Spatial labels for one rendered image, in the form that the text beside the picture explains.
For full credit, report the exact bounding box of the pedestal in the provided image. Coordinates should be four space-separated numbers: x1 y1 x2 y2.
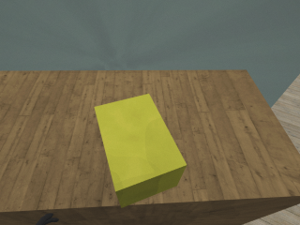
0 69 300 225

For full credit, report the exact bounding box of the robot left hand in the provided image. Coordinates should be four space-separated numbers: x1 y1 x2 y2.
36 213 59 225

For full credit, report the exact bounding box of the carton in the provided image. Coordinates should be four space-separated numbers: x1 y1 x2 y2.
94 94 187 208

